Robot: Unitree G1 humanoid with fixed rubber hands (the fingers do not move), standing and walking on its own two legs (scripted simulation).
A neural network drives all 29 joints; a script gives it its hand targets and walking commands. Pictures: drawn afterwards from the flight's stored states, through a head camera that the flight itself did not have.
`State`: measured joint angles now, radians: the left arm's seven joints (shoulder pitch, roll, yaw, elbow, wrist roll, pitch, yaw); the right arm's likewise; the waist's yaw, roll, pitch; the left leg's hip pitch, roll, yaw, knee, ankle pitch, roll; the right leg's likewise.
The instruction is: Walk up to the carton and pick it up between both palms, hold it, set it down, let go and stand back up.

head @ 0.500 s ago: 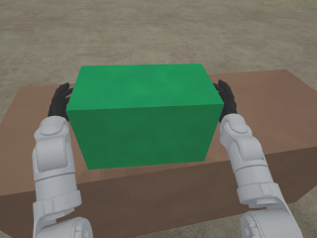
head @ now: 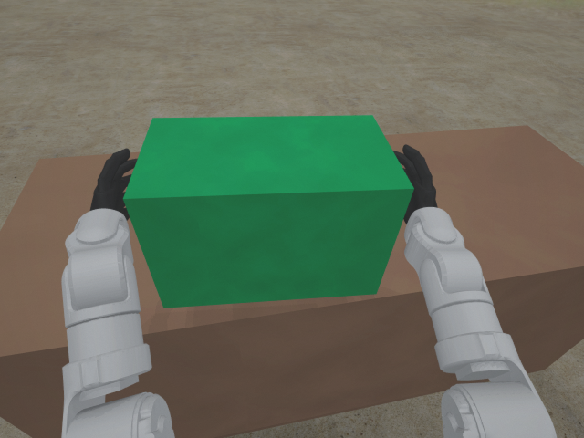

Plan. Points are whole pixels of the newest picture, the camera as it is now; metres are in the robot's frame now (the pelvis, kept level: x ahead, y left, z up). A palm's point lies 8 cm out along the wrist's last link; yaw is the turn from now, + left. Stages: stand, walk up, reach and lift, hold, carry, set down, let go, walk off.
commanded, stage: hold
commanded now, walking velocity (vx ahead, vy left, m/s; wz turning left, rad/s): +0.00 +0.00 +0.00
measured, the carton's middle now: (269, 210) +0.39 +0.00 +0.14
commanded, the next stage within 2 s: none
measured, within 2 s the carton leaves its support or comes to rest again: neither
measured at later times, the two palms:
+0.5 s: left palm (109, 213) +0.36 +0.20 +0.17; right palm (414, 205) +0.35 -0.19 +0.17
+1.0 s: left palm (97, 206) +0.35 +0.21 +0.19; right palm (416, 196) +0.35 -0.18 +0.19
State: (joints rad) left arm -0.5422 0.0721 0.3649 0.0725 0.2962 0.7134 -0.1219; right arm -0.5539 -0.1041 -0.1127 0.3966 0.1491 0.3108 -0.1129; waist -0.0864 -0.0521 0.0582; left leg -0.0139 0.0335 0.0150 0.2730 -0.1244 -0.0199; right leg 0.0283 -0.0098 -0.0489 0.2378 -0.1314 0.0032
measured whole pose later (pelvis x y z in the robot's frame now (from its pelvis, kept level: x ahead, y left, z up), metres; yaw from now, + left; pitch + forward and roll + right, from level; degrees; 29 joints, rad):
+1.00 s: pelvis +0.00 +0.00 +0.00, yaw +1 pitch -8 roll +0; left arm -0.58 0.08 0.38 0.09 0.29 0.74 -0.13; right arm -0.59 -0.09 -0.14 0.40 0.14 0.35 -0.11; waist -0.09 -0.05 0.02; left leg -0.03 0.03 0.00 0.28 -0.12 -0.02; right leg 0.02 -0.02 -0.07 0.25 -0.13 0.00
